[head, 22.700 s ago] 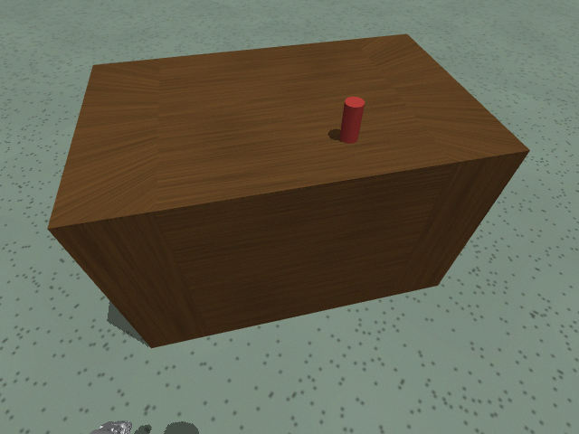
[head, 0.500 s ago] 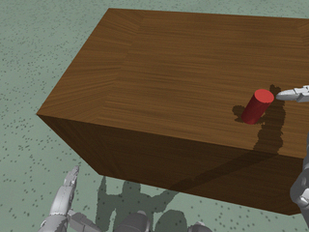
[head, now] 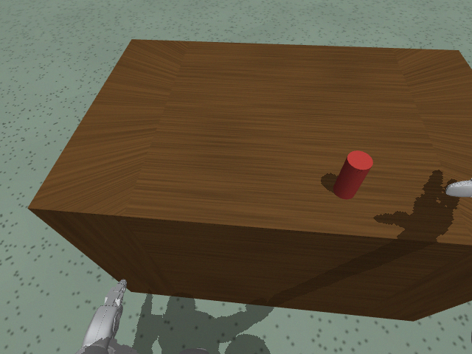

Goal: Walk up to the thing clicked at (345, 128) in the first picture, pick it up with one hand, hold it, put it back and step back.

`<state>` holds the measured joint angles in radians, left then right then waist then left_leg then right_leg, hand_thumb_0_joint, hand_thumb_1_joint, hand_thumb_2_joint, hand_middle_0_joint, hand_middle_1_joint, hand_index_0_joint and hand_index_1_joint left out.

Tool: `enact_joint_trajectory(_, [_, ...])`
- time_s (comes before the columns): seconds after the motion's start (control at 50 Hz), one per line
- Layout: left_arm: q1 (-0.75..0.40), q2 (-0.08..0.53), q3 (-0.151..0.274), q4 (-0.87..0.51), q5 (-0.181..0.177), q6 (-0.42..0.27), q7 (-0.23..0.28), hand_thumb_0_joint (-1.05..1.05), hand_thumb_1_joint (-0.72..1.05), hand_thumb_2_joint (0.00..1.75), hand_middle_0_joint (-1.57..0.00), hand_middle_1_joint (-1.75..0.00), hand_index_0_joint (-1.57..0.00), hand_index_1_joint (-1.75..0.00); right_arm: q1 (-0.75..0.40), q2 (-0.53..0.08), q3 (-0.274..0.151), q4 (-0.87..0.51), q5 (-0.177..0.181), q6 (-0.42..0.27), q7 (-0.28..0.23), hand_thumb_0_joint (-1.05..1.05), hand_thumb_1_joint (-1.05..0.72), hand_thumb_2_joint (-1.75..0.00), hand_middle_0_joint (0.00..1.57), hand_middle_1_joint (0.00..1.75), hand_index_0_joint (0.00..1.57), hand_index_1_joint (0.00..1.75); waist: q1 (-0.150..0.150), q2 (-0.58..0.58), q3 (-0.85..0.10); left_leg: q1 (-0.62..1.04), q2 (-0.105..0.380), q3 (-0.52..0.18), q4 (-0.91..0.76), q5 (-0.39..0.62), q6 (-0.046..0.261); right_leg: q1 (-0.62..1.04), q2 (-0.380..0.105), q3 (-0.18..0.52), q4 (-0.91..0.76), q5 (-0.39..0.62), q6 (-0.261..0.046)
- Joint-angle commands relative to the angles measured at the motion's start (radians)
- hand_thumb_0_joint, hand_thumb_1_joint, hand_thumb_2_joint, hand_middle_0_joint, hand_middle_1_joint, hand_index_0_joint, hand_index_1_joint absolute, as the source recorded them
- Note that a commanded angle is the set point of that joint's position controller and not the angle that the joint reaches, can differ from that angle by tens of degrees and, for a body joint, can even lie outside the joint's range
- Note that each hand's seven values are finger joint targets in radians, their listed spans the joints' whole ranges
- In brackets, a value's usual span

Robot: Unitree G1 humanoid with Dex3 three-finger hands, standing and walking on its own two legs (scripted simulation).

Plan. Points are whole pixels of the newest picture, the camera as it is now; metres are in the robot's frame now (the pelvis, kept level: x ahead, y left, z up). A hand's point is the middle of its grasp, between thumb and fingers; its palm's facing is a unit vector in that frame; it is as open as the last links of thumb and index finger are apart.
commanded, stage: sink last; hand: right
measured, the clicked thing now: (351, 176) +0.45 -0.19 +0.00
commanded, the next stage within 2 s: home in 0.84 s
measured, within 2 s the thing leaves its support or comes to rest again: neither
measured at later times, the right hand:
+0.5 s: hand (462, 317) +0.18 -0.25 +0.09, palm faces +0.35 +0.85 -0.40, open 17.4 cm
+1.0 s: hand out of the picture +0.16 -0.25 +0.13, palm faces +0.43 +0.78 -0.45, open 17.5 cm
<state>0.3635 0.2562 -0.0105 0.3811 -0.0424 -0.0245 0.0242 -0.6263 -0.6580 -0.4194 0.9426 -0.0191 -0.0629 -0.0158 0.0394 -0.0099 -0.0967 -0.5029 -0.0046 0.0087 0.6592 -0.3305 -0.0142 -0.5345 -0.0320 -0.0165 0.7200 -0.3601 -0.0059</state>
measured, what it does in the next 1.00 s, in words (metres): stands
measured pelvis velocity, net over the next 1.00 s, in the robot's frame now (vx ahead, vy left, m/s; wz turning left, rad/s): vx -0.02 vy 0.03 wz -0.04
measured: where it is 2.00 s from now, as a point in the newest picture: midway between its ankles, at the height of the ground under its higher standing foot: outside the picture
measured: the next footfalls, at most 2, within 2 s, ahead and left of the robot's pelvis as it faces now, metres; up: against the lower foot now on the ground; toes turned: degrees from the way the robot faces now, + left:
none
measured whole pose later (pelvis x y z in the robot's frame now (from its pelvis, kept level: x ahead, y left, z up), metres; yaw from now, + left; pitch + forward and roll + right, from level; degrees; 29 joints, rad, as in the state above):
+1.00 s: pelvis -0.02 +0.03 +0.01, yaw -2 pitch -1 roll -1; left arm 0.33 0.23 0.13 0.45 -0.02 -0.08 0.09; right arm 0.45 -0.34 -0.36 -0.19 0.06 -0.22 -0.05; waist -0.05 -0.06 0.00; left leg -0.30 0.02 0.04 0.63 -0.32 0.02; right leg -0.30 -0.01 0.01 0.59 -0.28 0.02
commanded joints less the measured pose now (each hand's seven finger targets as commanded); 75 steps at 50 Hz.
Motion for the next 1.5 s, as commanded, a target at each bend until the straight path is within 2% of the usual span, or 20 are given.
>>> enact_joint_trajectory(0.0, [-0.047,0.202,0.154,-0.239,-0.004,-0.085,0.023,0.0,-0.54,0.07,-0.05,-0.05,-0.05,-0.05,-0.097,-0.159,0.031,-0.335,0.033,-0.068,-0.016,0.0,0.54,-0.05,0.06,0.05,0.05,0.05,-0.019,-0.117,-0.394,0.127,-0.028,0.056,-0.046,0.342,0.039,0.376,-0.01,0.017,-0.076,0.569,0.027])
enact_joint_trajectory(0.02, [-0.027,0.191,0.15,-0.229,-0.009,-0.083,0.023,0.0,-0.54,0.07,-0.05,-0.05,-0.05,-0.05,-0.059,-0.096,0.075,-0.397,0.042,-0.063,-0.011,0.0,0.54,-0.05,0.06,0.05,0.05,0.05,-0.023,-0.13,-0.36,0.12,-0.029,0.058,-0.046,0.354,0.039,0.379,-0.01,0.014,-0.081,0.608,0.029])
enact_joint_trajectory(0.08, [0.096,0.142,0.152,-0.142,-0.03,-0.055,0.007,0.0,-0.53,0.06,-0.06,-0.05,-0.06,-0.05,0.326,-0.04,0.049,-0.589,0.083,-0.034,0.003,0.0,0.52,-0.05,0.06,0.05,0.05,0.05,-0.047,-0.091,-0.174,0.115,-0.035,0.072,-0.073,0.308,0.041,0.32,-0.016,0.01,-0.129,0.573,0.028])
enact_joint_trajectory(0.16, [0.071,0.089,0.155,-0.1,-0.04,-0.025,-0.027,0.0,-0.53,0.06,-0.06,-0.05,-0.06,-0.05,0.483,-0.013,0.037,-1.087,0.111,-0.027,0.016,0.0,0.52,-0.05,0.06,0.05,0.05,0.05,-0.065,-0.132,-0.13,0.174,-0.027,0.06,-0.093,0.34,0.041,0.295,0.0,-0.011,-0.146,0.545,0.018])
enact_joint_trajectory(0.2, [0.026,0.065,0.132,-0.075,-0.04,-0.019,-0.03,0.0,-0.54,0.07,-0.06,-0.06,-0.05,-0.06,0.604,0.008,0.025,-1.215,0.118,-0.022,0.009,0.0,0.53,-0.05,0.06,0.05,0.05,0.05,-0.07,-0.117,-0.059,0.196,-0.019,0.052,-0.103,0.329,0.037,0.243,0.009,-0.018,-0.164,0.447,0.011])
enact_joint_trajectory(0.28, [-0.074,0.131,0.202,-0.097,-0.018,-0.015,0.01,0.0,-0.54,0.06,-0.05,-0.06,-0.05,-0.06,0.673,-0.007,-0.031,-1.395,0.113,-0.025,-0.035,0.0,0.54,-0.05,0.06,0.05,0.05,0.05,-0.074,-0.153,-0.129,0.24,-0.008,0.04,-0.104,0.276,0.032,0.28,0.016,-0.009,-0.179,0.341,0.008])
enact_joint_trajectory(0.34, [-0.13,0.174,0.23,-0.175,-0.005,-0.034,0.055,0.0,-0.53,0.06,-0.05,-0.05,-0.05,-0.05,0.912,0.099,0.023,-1.376,0.113,-0.025,-0.054,0.0,0.55,-0.05,0.06,0.05,0.05,0.05,-0.07,-0.072,-0.136,0.257,-0.01,0.047,-0.097,0.284,0.028,0.292,0.014,0.003,-0.166,0.367,0.005])
enact_joint_trajectory(0.44, [-0.068,0.068,0.14,-0.188,0.005,-0.05,0.063,0.0,-0.54,0.06,-0.05,-0.05,-0.05,-0.06,1.121,0.271,0.178,-1.391,0.098,-0.041,-0.046,0.0,0.54,-0.05,0.05,0.06,0.05,0.06,-0.068,0.043,-0.039,0.224,-0.003,0.058,-0.112,0.2,0.021,0.253,0.017,-0.002,-0.171,0.266,-0.012])
enact_joint_trajectory(0.46, [-0.029,0.091,0.171,-0.21,0.002,-0.053,0.065,0.0,-0.53,0.06,-0.05,-0.06,-0.05,-0.06,1.154,0.265,0.166,-1.437,0.098,-0.048,-0.042,0.0,0.55,-0.05,0.05,0.06,0.05,0.06,-0.064,0.03,-0.033,0.209,0.002,0.057,-0.112,0.198,0.018,0.254,0.022,-0.008,-0.171,0.255,-0.011])
enact_joint_trajectory(0.48, [-0.048,0.105,0.191,-0.236,0.002,-0.059,0.067,0.0,-0.53,0.06,-0.05,-0.06,-0.05,-0.06,1.113,0.285,0.186,-1.482,0.098,-0.056,-0.038,0.0,0.54,-0.05,0.05,0.06,0.05,0.06,-0.051,0.044,-0.07,0.211,0.006,0.054,-0.11,0.222,0.013,0.278,0.026,-0.012,-0.165,0.276,-0.014])
enact_joint_trajectory(0.54, [0.019,0.095,0.194,-0.177,0.0,-0.058,0.068,0.0,-0.53,0.06,-0.05,-0.06,-0.05,-0.06,1.065,0.197,0.092,-1.486,0.097,-0.071,-0.042,0.0,0.55,-0.05,0.05,0.06,0.05,0.06,-0.049,0.022,0.027,0.162,0.014,0.046,-0.134,0.136,0.009,0.248,0.038,-0.013,-0.19,0.175,-0.018])
enact_joint_trajectory(0.64, [-0.016,0.096,0.231,-0.059,0.004,-0.073,0.066,0.0,-0.52,0.05,-0.05,-0.06,-0.05,-0.06,1.051,0.187,0.051,-1.427,0.105,-0.088,-0.034,0.0,0.58,-0.05,0.05,0.06,0.05,0.06,-0.059,-0.058,0.183,0.075,0.032,0.02,-0.191,-0.083,0.015,0.194,0.05,-0.018,-0.225,-0.018,-0.014])
enact_joint_trajectory(0.74, [-0.105,0.021,0.143,-0.054,0.014,-0.107,0.048,0.0,-0.54,0.06,-0.05,-0.05,-0.05,-0.06,1.087,0.174,0.029,-1.42,0.104,-0.145,-0.028,0.0,0.56,-0.05,0.05,0.06,0.05,0.06,-0.107,0.011,0.125,0.136,0.054,-0.017,-0.216,-0.09,0.009,0.179,0.06,-0.022,-0.181,0.039,-0.007])
enact_joint_trajectory(0.88, [-0.214,0.145,0.224,-0.148,0.026,-0.138,0.076,0.0,-0.56,0.08,-0.05,-0.05,-0.04,-0.06,1.032,0.111,-0.073,-1.344,0.093,-0.206,-0.056,0.0,0.54,-0.06,0.05,0.06,0.05,0.06,-0.113,0.069,-0.003,0.225,0.054,-0.012,-0.214,-0.037,0.006,0.235,0.051,-0.006,-0.195,0.097,-0.007])
enact_joint_trajectory(0.98, [-0.039,0.007,0.094,-0.142,0.014,-0.125,0.059,0.0,-0.32,0.33,-0.11,-0.15,-0.11,-0.15,1.048,0.177,-0.032,-1.189,0.094,-0.232,-0.038,0.0,0.57,-0.05,0.05,0.05,0.05,0.05,-0.102,0.101,0.087,0.213,0.05,-0.003,-0.249,-0.033,0.006,0.251,0.05,-0.017,-0.226,0.111,-0.01])
enact_joint_trajectory(1.06, [-0.072,-0.088,-0.011,-0.037,0.007,-0.12,0.034,0.0,0.0,0.42,-0.11,-0.16,-0.12,-0.16,1.025,0.222,0.057,-1.169,0.092,-0.241,-0.012,0.0,0.56,-0.05,0.05,0.05,0.05,0.05,-0.111,-0.019,0.159,0.189,0.044,0.001,-0.244,0.005,0.01,0.243,0.056,-0.027,-0.269,0.119,-0.007])
enact_joint_trajectory(1.2, [-0.129,0.165,0.204,0.017,0.027,-0.157,0.049,0.0,0.39,0.61,-0.15,-0.21,-0.15,-0.21,1.025,0.227,0.105,-1.147,0.075,-0.198,-0.019,0.0,0.52,-0.08,0.06,0.06,0.06,0.06,-0.039,-0.062,0.015,0.237,0.001,0.068,-0.174,0.186,0.026,0.341,0.022,0.017,-0.29,0.244,0.003])
enact_joint_trajectory(1.28, [-0.211,0.063,0.102,-0.016,0.029,-0.155,0.044,0.0,0.63,0.75,-0.17,-0.25,-0.17,-0.25,1.04,0.296,0.197,-1.008,0.056,-0.17,-0.026,0.0,0.58,-0.04,0.05,0.05,0.05,0.05,-0.065,0.031,-0.02,0.281,0.0,0.072,-0.174,0.238,0.022,0.351,0.018,0.023,-0.265,0.317,-0.003])
enact_joint_trajectory(1.38, [-0.255,-0.057,-0.012,0.011,0.023,-0.135,0.045,0.0,0.78,0.83,-0.19,-0.28,-0.19,-0.28,0.954,0.413,0.371,-0.817,0.042,-0.148,-0.021,0.0,0.57,-0.04,0.05,0.05,0.05,0.05,-0.046,0.032,-0.009,0.254,0.004,0.056,-0.173,0.198,0.025,0.295,0.019,0.006,-0.265,0.259,-0.007])
enact_joint_trajectory(1.48, [-0.185,0.039,0.049,0.089,0.033,-0.116,0.057,0.0,0.89,0.9,-0.2,-0.3,-0.2,-0.3,0.898,0.291,0.297,-0.726,0.036,-0.115,-0.039,0.0,0.55,-0.05,0.05,0.05,0.05,0.05,-0.05,-0.112,-0.061,0.276,0.014,0.037,-0.166,0.257,0.028,0.309,0.033,-0.011,-0.25,0.301,0.005])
